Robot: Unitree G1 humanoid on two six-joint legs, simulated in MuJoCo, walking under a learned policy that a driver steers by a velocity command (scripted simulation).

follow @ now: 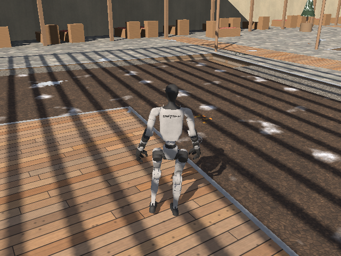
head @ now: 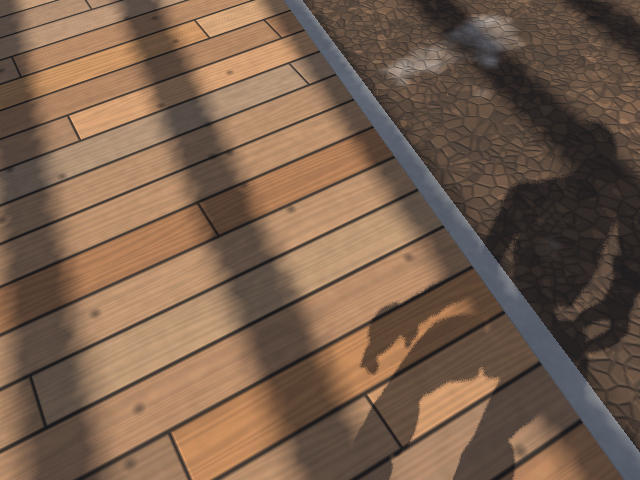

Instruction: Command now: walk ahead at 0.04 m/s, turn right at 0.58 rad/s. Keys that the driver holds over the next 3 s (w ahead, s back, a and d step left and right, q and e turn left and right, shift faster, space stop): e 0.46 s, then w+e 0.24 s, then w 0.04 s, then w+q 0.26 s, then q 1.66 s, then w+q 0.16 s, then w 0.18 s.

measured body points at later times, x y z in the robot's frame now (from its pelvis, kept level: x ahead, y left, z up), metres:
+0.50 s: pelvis +0.01 +0.05 +0.01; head +0.05 +0.07 +0.45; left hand +0.19 +0.29 -0.13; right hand +0.04 -0.24 -0.09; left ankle +0.03 +0.14 -0.74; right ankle -0.06 -0.07 -0.67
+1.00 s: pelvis +0.11 -0.05 +0.00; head +0.11 -0.08 +0.45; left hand +0.24 +0.18 -0.12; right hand +0.08 -0.34 -0.13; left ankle +0.28 +0.01 -0.67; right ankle -0.05 -0.05 -0.74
